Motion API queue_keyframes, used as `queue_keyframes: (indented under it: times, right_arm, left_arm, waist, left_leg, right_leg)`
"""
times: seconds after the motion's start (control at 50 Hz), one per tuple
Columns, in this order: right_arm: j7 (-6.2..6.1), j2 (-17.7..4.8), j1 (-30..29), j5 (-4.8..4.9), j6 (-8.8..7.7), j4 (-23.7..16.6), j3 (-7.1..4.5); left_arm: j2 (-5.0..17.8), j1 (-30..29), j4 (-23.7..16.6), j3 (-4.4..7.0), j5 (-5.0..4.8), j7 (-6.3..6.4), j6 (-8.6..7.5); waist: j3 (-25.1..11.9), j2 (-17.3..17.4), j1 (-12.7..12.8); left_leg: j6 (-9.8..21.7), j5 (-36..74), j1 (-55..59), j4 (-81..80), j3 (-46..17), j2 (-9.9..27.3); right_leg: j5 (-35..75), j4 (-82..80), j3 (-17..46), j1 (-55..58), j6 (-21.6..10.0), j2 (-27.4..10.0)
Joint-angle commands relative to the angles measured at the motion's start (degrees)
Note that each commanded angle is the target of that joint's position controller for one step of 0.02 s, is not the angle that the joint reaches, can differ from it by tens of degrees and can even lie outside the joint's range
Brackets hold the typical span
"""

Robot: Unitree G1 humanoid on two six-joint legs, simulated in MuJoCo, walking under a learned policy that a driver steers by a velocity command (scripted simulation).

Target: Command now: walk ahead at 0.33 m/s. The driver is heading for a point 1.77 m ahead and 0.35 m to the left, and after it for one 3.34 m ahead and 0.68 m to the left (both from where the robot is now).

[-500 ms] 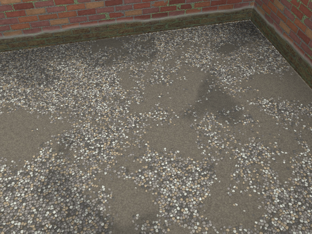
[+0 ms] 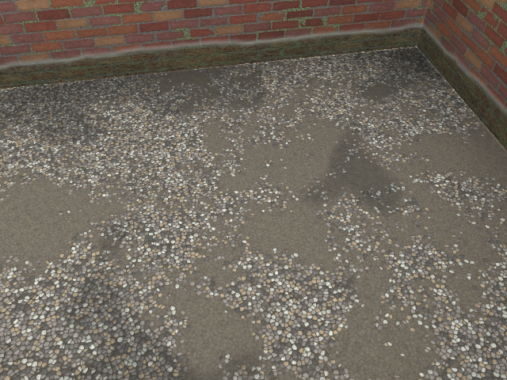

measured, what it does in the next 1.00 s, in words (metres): stands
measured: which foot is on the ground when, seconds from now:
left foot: down 0.00-1.00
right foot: down 0.00-1.00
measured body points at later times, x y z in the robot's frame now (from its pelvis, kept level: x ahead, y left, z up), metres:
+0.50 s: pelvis -0.01 -0.02 -0.02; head -0.02 -0.02 +0.43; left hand +0.18 +0.18 -0.10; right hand +0.19 -0.21 -0.09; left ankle -0.04 +0.10 -0.74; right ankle -0.02 -0.11 -0.74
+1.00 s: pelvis -0.01 -0.02 +0.00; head -0.02 -0.02 +0.45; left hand +0.17 +0.17 -0.09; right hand +0.18 -0.21 -0.10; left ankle -0.04 +0.10 -0.74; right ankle -0.02 -0.11 -0.74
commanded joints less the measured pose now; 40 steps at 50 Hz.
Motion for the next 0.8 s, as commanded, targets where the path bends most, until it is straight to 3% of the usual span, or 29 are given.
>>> queue_keyframes:
  times: [0.02, 0.34, 0.46, 0.48, 0.5, 0.54, 0.62, 0.64, 0.66, 0.68, 0.7, 0.72, 0.74, 0.76, 0.78, 0.8]
  right_arm:
    - [-0.15, -5.22, -3.17, -0.09, -0.49, -5.42, -1.80]
    - [-0.02, -2.54, -10.66, -0.74, -0.45, -9.63, -2.41]
    - [0.19, -2.02, -11.95, -0.70, -0.57, -10.00, -2.50]
    - [0.12, -1.72, -9.06, -0.72, -1.12, -8.67, -2.49]
    - [0.23, -1.24, -10.04, -0.69, -1.25, -8.89, -2.17]
    - [0.22, -1.57, -10.26, -0.50, -1.73, -8.67, -2.11]
    - [0.12, -1.77, -9.36, -0.44, -2.54, -8.37, -1.99]
    - [0.06, -2.55, -11.94, -0.12, -2.13, -9.71, -2.08]
    - [0.01, -3.04, -11.07, -0.35, -2.03, -9.37, -2.41]
    - [-0.05, -2.97, -10.73, -0.42, -1.97, -9.39, -2.47]
    - [-0.16, -2.27, -7.78, -0.46, -2.47, -8.14, -2.39]
    - [-0.06, -1.63, -8.66, -0.44, -2.50, -8.44, -2.05]
    - [-0.02, -1.72, -8.98, -0.49, -2.49, -8.45, -2.03]
    - [0.04, -2.46, -11.69, -0.23, -1.90, -9.77, -2.10]
    - [0.08, -2.85, -10.28, -0.60, -1.70, -9.36, -2.35]
    - [0.11, -2.62, -9.40, -0.79, -1.60, -9.21, -2.27]
  left_arm:
    - [3.60, -3.37, -5.08, 1.06, 0.27, 0.23, -0.77]
    - [2.67, -8.04, -9.20, 1.06, 0.05, -0.54, -1.64]
    - [2.34, -8.98, -10.04, 0.91, -0.03, -0.94, -1.76]
    - [2.78, -6.52, -8.81, 0.98, -0.80, -0.05, -1.57]
    - [3.09, -8.50, -9.45, 1.01, -1.07, 0.08, -1.22]
    - [3.87, -9.33, -10.16, 1.37, -1.49, 0.09, -0.90]
    - [3.42, -8.73, -10.47, 1.35, -1.07, 0.03, -0.97]
    - [2.90, -11.03, -11.92, 1.16, -0.54, -0.81, -1.28]
    - [2.58, -9.19, -11.37, 1.23, 0.09, -0.99, -1.56]
    - [2.56, -8.59, -11.08, 1.24, 0.21, -1.03, -1.75]
    - [2.91, -5.94, -9.66, 1.33, -0.64, -0.11, -1.67]
    - [3.13, -8.21, -10.21, 1.36, -0.98, 0.06, -1.39]
    - [3.18, -8.99, -10.59, 1.38, -1.03, 0.13, -1.12]
    - [2.68, -11.53, -12.08, 1.15, -0.59, -0.71, -1.18]
    - [2.31, -9.15, -11.37, 1.13, -0.03, -0.92, -1.33]
    - [2.28, -8.09, -10.86, 1.04, 0.09, -1.01, -1.51]
  waist:
    - [0.33, 1.69, 0.17]
    - [-3.54, 0.25, 0.50]
    - [-3.57, 0.27, 0.59]
    - [-6.39, 0.09, -0.64]
    - [-1.89, -0.85, -0.81]
    - [0.50, -0.83, -0.47]
    - [0.31, -0.07, -0.02]
    - [2.21, 0.92, 1.19]
    - [-1.37, 1.75, 1.62]
    - [-2.57, 1.86, 1.66]
    - [-6.57, 1.19, 0.40]
    - [-2.67, 0.06, 0.07]
    - [-1.33, -0.28, 0.06]
    - [1.64, 0.31, 1.17]
    - [-1.58, 0.72, 1.51]
    - [-2.52, 0.48, 1.43]
  left_leg:
    - [2.12, 14.11, 1.51, 0.05, -5.29, 5.45]
    - [-0.28, 13.21, 0.28, 8.23, -3.52, 3.63]
    - [-0.84, 10.52, -0.90, 8.64, -3.54, 3.51]
    - [-1.00, -0.76, 1.14, 7.88, -2.59, 2.31]
    - [-1.14, -1.45, -0.93, 7.51, -2.58, 2.11]
    - [-0.99, -1.30, -2.10, 7.61, -2.71, 2.24]
    - [-0.54, 0.33, -2.43, 7.34, -3.33, 2.78]
    - [-0.51, 11.85, -4.33, 7.80, -4.45, 4.13]
    - [-0.20, 13.62, -2.83, 8.15, -4.87, 4.55]
    - [-0.17, 14.54, -2.20, 8.43, -4.73, 4.56]
    - [-0.34, 3.13, 0.54, 8.08, -3.33, 3.17]
    - [-0.46, 1.77, -1.31, 7.71, -3.06, 2.75]
    - [-0.49, 1.06, -2.05, 7.67, -3.05, 2.64]
    - [-0.60, 12.04, -4.23, 8.44, -3.97, 3.79]
    - [-0.41, 12.62, -2.78, 8.77, -4.40, 4.09]
    - [-0.40, 12.57, -2.30, 8.72, -4.45, 4.20]
  right_leg:
    - [10.23, 0.53, 0.75, -5.76, -2.56, -2.45]
    - [18.40, 4.69, 1.19, -5.17, -2.65, -3.24]
    - [16.55, 4.53, 1.49, -5.83, -2.63, -3.45]
    - [6.00, 1.73, 4.14, -5.13, -2.86, -3.72]
    - [3.92, 0.70, 4.79, -7.38, -2.99, -3.85]
    - [1.06, 0.35, 5.28, -8.80, -2.96, -3.82]
    - [0.92, 1.16, 4.53, -8.29, -2.79, -3.01]
    - [11.53, 4.49, 1.86, -8.43, -2.55, -2.76]
    - [12.92, 5.48, 1.29, -6.55, -2.49, -2.62]
    - [13.79, 5.98, 0.99, -6.01, -2.39, -2.52]
    - [4.77, 3.68, 2.90, -4.55, -2.44, -2.51]
    - [4.21, 2.98, 3.52, -6.14, -2.60, -2.68]
    - [3.98, 2.67, 3.90, -6.71, -2.71, -2.90]
    - [13.84, 5.39, 1.56, -7.87, -2.59, -2.91]
    - [14.17, 5.74, 1.40, -6.49, -2.62, -2.90]
    - [14.16, 5.64, 1.59, -6.13, -2.70, -2.95]
Keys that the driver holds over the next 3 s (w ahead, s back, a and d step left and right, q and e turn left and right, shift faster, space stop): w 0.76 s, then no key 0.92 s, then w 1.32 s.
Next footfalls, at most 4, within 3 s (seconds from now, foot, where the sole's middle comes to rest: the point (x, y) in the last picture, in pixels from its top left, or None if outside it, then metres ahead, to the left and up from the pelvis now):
none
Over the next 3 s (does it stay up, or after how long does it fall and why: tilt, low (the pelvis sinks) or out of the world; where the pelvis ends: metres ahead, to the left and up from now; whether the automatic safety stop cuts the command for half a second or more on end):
stays up -0.01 -0.02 -0.02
